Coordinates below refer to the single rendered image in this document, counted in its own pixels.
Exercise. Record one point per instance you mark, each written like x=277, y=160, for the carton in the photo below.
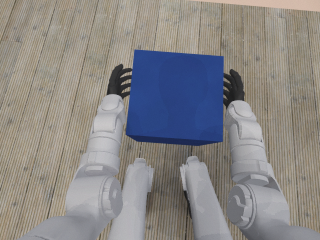
x=176, y=98

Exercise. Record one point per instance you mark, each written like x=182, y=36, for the robot left shin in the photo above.
x=139, y=160

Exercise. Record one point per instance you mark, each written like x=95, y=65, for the left robot forearm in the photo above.
x=102, y=153

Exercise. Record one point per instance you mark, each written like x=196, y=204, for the robot right hand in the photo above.
x=235, y=87

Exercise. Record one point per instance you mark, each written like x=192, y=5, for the right robot forearm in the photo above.
x=249, y=160

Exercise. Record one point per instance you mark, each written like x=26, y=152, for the robot right upper arm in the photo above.
x=262, y=213

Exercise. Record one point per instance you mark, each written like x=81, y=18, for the robot left upper arm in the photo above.
x=91, y=203

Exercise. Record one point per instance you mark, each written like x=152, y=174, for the robot right thigh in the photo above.
x=208, y=220

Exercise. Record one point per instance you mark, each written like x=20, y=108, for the robot left hand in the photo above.
x=115, y=81

